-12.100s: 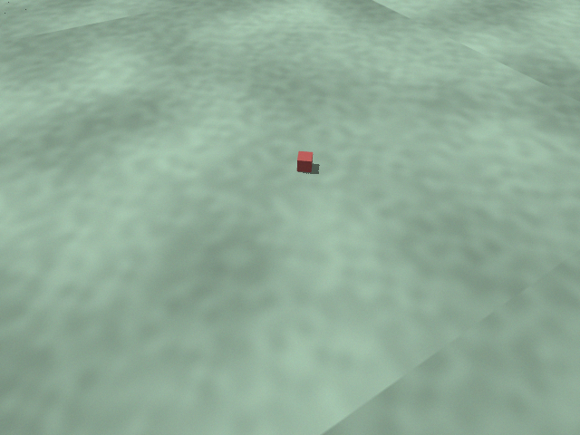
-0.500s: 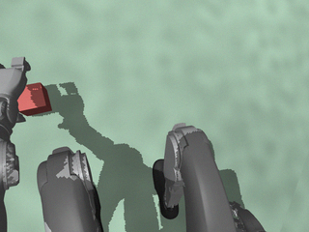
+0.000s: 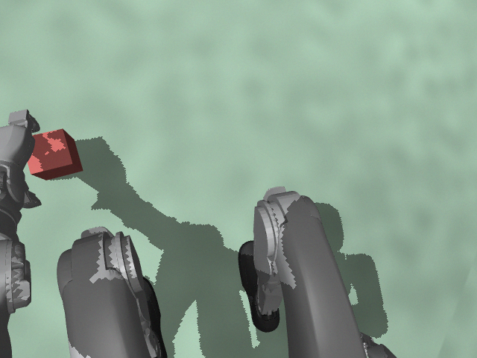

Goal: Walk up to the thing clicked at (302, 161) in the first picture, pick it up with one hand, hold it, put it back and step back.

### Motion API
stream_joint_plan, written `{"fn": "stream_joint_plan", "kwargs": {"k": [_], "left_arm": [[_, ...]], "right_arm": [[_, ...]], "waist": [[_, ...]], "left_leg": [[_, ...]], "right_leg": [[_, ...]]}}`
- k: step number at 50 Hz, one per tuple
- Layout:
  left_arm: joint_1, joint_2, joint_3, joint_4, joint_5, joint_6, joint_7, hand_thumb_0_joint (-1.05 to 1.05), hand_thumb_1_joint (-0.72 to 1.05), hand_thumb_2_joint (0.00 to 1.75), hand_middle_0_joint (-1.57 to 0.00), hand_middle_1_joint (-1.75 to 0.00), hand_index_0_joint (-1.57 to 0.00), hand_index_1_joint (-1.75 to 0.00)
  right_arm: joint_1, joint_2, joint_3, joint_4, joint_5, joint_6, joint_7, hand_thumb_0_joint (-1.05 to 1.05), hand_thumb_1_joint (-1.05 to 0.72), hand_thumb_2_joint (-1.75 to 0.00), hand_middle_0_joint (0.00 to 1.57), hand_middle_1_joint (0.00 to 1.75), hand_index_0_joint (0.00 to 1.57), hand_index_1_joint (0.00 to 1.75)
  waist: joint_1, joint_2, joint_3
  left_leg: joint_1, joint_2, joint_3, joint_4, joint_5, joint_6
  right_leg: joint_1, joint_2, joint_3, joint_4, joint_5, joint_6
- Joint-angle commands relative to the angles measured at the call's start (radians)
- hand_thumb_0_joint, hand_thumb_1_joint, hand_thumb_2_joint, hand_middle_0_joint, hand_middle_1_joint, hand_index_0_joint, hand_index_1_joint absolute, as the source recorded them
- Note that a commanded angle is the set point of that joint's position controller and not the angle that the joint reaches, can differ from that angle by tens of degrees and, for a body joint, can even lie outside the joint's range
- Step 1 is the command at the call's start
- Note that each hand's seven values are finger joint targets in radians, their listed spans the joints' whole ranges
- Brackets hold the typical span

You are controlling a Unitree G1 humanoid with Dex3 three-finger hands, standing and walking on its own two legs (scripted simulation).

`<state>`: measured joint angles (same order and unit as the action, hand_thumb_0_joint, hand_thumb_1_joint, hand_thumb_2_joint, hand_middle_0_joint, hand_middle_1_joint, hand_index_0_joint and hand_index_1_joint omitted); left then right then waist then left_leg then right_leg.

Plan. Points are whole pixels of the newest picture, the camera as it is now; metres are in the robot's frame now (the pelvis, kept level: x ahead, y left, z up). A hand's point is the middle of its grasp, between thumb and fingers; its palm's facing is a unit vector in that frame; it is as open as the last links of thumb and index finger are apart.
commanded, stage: rest palm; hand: left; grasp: from above
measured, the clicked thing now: (54, 155) +0.49 +0.27 -0.30
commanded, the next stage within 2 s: close in 1.54 s
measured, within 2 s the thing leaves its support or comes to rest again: neither
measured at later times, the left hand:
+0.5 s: hand (36, 162) +0.45 +0.28 -0.21, palm faces -0.49 -0.10 -0.87, open 14.3 cm
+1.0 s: hand (42, 161) +0.46 +0.28 -0.25, palm faces -0.47 -0.12 -0.88, open 14.4 cm
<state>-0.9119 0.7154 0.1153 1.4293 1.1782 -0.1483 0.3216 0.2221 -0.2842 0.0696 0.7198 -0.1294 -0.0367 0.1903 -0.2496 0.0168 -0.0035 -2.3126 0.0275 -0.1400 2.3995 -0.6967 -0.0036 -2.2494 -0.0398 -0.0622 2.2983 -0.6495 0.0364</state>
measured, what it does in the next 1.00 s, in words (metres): stands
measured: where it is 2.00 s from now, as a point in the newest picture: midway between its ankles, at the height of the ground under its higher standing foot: (207, 320)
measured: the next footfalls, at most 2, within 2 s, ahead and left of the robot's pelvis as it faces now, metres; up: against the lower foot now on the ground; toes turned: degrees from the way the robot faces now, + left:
none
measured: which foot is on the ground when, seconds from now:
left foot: down 0.00-1.00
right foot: down 0.00-1.00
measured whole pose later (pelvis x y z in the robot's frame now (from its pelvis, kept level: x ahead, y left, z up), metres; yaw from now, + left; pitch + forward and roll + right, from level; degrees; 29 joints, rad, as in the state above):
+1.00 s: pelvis +0.01 +0.00 -0.03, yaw -3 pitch +31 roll -11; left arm -1.03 0.87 0.19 1.72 1.31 -0.22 0.57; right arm 0.16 -0.31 0.15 0.75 -0.26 -0.17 0.26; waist -0.35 -0.05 0.08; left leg -2.37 0.03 -0.20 2.54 -0.73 -0.01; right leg -2.29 -0.02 -0.10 2.39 -0.66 0.05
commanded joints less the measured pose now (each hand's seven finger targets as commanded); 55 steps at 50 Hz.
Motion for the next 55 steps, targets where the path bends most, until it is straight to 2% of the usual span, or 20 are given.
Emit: {"fn": "stream_joint_plan", "kwargs": {"k": [1,4,8,12,18,22,25,26,27,31,32,37,41,44,46,47,51,52,53,55], "left_arm": [[-0.316,0.186,0.021,-0.276,-0.004,-0.04,0.132,0.0,-0.55,1.0,-0.08,-0.96,-0.07,-0.96],[-0.388,0.175,0.003,-0.33,0.002,-0.018,0.179,0.0,-0.57,1.05,-0.08,-0.96,-0.06,-0.98],[-0.437,0.129,-0.042,-0.105,0.023,0.023,0.191,0.0,-0.6,1.06,-0.07,-0.91,-0.04,-0.94],[-0.402,0.131,-0.069,0.085,0.06,0.023,0.163,0.0,-0.57,1.05,-0.08,-0.93,-0.06,-0.95],[-0.383,0.227,-0.03,0.126,0.097,-0.013,0.16,0.0,-0.54,1.01,-0.08,-0.95,-0.06,-0.96],[-0.395,0.278,0.016,0.108,0.104,-0.032,0.208,0.0,-0.55,1.0,-0.07,-0.94,-0.06,-0.96],[-0.423,0.274,0.025,0.159,0.109,-0.025,0.241,0.0,-0.54,1.0,-0.07,-0.94,-0.05,-0.95],[-0.447,0.32,0.05,0.136,0.111,-0.031,0.254,0.0,-0.54,1.0,-0.07,-0.94,-0.06,-0.95],[-0.463,0.362,0.078,0.06,0.103,-0.038,0.266,0.0,-0.54,1.0,-0.07,-0.94,-0.06,-0.95],[-0.419,0.328,0.05,0.117,0.095,-0.036,0.276,0.0,-0.56,1.01,-0.06,-0.93,-0.04,-0.95],[-0.44,0.365,0.073,0.071,0.095,-0.044,0.28,0.0,-0.55,1.01,-0.06,-0.93,-0.05,-0.95],[-0.371,0.363,0.077,0.094,0.097,-0.047,0.273,0.0,-0.56,1.02,-0.06,-0.92,-0.04,-0.94],[-0.349,0.396,0.101,0.154,0.111,-0.051,0.27,0.0,-0.55,1.02,-0.06,-0.92,-0.04,-0.93],[-0.376,0.358,0.069,0.147,0.115,-0.063,0.278,0.0,-0.56,1.03,-0.07,-0.91,-0.05,-0.93],[-0.385,0.373,0.075,0.186,0.123,-0.063,0.282,0.0,-0.54,1.02,-0.07,-0.91,-0.05,-0.93],[-0.369,0.397,0.093,0.193,0.121,-0.066,0.289,0.0,-0.54,1.02,-0.07,-0.92,-0.05,-0.93],[-0.415,0.378,0.065,0.193,0.135,-0.073,0.302,0.0,-0.54,1.02,-0.07,-0.91,-0.05,-0.93],[-0.435,0.333,0.031,0.198,0.128,-0.073,0.301,0.0,-0.55,1.02,-0.07,-0.91,-0.05,-0.93],[-0.42,0.389,0.065,0.19,0.138,-0.072,0.31,0.0,-0.54,1.02,-0.07,-0.91,-0.05,-0.93],[-0.423,0.384,0.061,0.192,0.141,-0.07,0.319,0.0,-0.55,1.02,-0.07,-0.9,-0.05,-0.93]], "right_arm": [[0.175,-0.256,-0.127,-0.002,0.001,-0.033,-0.022,0.0,-0.9,-0.89,0.2,0.3,0.2,0.3],[0.16,-0.247,-0.154,0.017,-0.003,-0.045,-0.032,0.0,-0.9,-0.9,0.2,0.3,0.2,0.3],[0.169,-0.241,-0.133,0.072,-0.019,-0.059,-0.044,0.0,-0.9,-0.9,0.2,0.3,0.2,0.3],[0.151,-0.26,-0.099,0.079,-0.019,-0.078,-0.041,0.0,-0.89,-0.9,0.2,0.3,0.2,0.3],[0.129,-0.271,-0.068,0.018,-0.032,-0.086,-0.022,0.0,-0.89,-0.9,0.2,0.3,0.2,0.3],[0.121,-0.275,-0.056,-0.004,-0.047,-0.083,-0.015,0.0,-0.89,-0.9,0.2,0.3,0.2,0.3],[0.148,-0.283,-0.043,0.01,-0.072,-0.097,0.001,0.0,-0.89,-0.9,0.2,0.3,0.2,0.3],[0.147,-0.295,-0.039,0.009,-0.08,-0.104,0.005,0.0,-0.89,-0.9,0.2,0.3,0.2,0.3],[0.154,-0.3,-0.037,0.003,-0.078,-0.105,0.005,0.0,-0.89,-0.9,0.2,0.3,0.2,0.3],[0.157,-0.292,-0.025,0.026,-0.096,-0.117,0.023,0.0,-0.89,-0.9,0.2,0.3,0.2,0.3],[0.159,-0.3,-0.029,0.027,-0.097,-0.118,0.022,0.0,-0.89,-0.9,0.2,0.3,0.2,0.3],[0.169,-0.307,-0.025,0.039,-0.104,-0.124,0.034,0.0,-0.89,-0.9,0.2,0.3,0.2,0.3],[0.186,-0.324,-0.023,0.054,-0.115,-0.121,0.043,0.0,-0.88,-0.9,0.2,0.3,0.2,0.3],[0.161,-0.321,-0.012,0.039,-0.119,-0.128,0.049,0.0,-0.88,-0.9,0.2,0.3,0.2,0.3],[0.172,-0.329,-0.009,0.048,-0.124,-0.136,0.055,0.0,-0.88,-0.89,0.2,0.3,0.2,0.3],[0.176,-0.333,-0.009,0.055,-0.123,-0.136,0.054,0.0,-0.88,-0.9,0.2,0.3,0.2,0.3],[0.159,-0.333,0.001,0.052,-0.132,-0.146,0.064,0.0,-0.88,-0.9,0.2,0.3,0.2,0.3],[0.14,-0.33,0.003,0.034,-0.129,-0.155,0.067,0.0,-0.88,-0.9,0.2,0.3,0.2,0.3],[0.151,-0.339,0.0,0.054,-0.134,-0.156,0.068,0.0,-0.88,-0.9,0.2,0.3,0.2,0.3],[0.15,-0.344,0.003,0.049,-0.136,-0.166,0.074,0.0,-0.88,-0.9,0.2,0.3,0.2,0.3]], "waist": [[-0.018,0.314,-0.748],[-0.016,0.351,-0.785],[-0.071,0.25,-0.636],[-0.071,0.214,-0.559],[-0.059,0.242,-0.62],[-0.048,0.296,-0.68],[-0.091,0.266,-0.617],[-0.102,0.271,-0.606],[-0.071,0.317,-0.675],[-0.094,0.316,-0.655],[-0.089,0.324,-0.687],[-0.084,0.341,-0.676],[-0.1,0.31,-0.601],[-0.109,0.322,-0.582],[-0.134,0.305,-0.563],[-0.121,0.303,-0.567],[-0.143,0.326,-0.545],[-0.151,0.328,-0.526],[-0.142,0.35,-0.548],[-0.146,0.35,-0.556]], "left_leg": [[0.549,-0.03,0.098,-0.265,0.151,0.016],[0.596,-0.026,0.1,-0.294,0.108,0.013],[0.492,-0.032,0.113,-0.265,0.074,0.028],[0.452,-0.035,0.087,-0.255,0.09,0.032],[0.466,-0.043,0.099,-0.226,0.16,0.031],[0.496,-0.039,0.098,-0.214,0.202,0.025],[0.459,-0.034,0.097,-0.17,0.199,0.031],[0.444,-0.032,0.095,-0.16,0.178,0.034],[0.471,-0.032,0.099,-0.167,0.21,0.031],[0.448,-0.025,0.086,-0.143,0.184,0.028],[0.454,-0.025,0.086,-0.144,0.187,0.029],[0.472,-0.024,0.073,-0.139,0.226,0.023],[0.416,-0.023,0.067,-0.127,0.197,0.028],[0.428,-0.023,0.061,-0.136,0.185,0.024],[0.432,-0.019,0.056,-0.116,0.191,0.026],[0.414,-0.019,0.054,-0.118,0.18,0.028],[0.422,-0.017,0.051,-0.121,0.16,0.024],[0.429,-0.019,0.051,-0.121,0.15,0.021],[0.457,-0.014,0.048,-0.124,0.166,0.02],[0.461,-0.015,0.049,-0.113,0.184,0.018]], "right_leg": [[0.322,0.043,-0.092,-0.209,0.171,-0.074],[0.275,0.04,-0.081,-0.223,0.13,-0.081],[0.245,0.041,-0.076,-0.254,0.096,-0.071],[0.212,0.034,-0.091,-0.214,0.116,-0.064],[0.303,0.044,-0.096,-0.187,0.172,-0.062],[0.318,0.051,-0.105,-0.166,0.211,-0.064],[0.293,0.052,-0.112,-0.148,0.224,-0.058],[0.291,0.052,-0.114,-0.147,0.209,-0.056],[0.344,0.053,-0.107,-0.157,0.234,-0.056],[0.331,0.06,-0.12,-0.133,0.219,-0.059],[0.347,0.059,-0.121,-0.141,0.22,-0.057],[0.345,0.062,-0.137,-0.119,0.249,-0.059],[0.324,0.066,-0.142,-0.117,0.23,-0.058],[0.309,0.07,-0.15,-0.118,0.218,-0.06],[0.297,0.07,-0.156,-0.106,0.231,-0.055],[0.312,0.073,-0.155,-0.113,0.222,-0.056],[0.295,0.074,-0.162,-0.111,0.206,-0.056],[0.277,0.072,-0.164,-0.108,0.199,-0.056],[0.287,0.074,-0.169,-0.107,0.208,-0.054],[0.297,0.074,-0.168,-0.102,0.225,-0.054]]}}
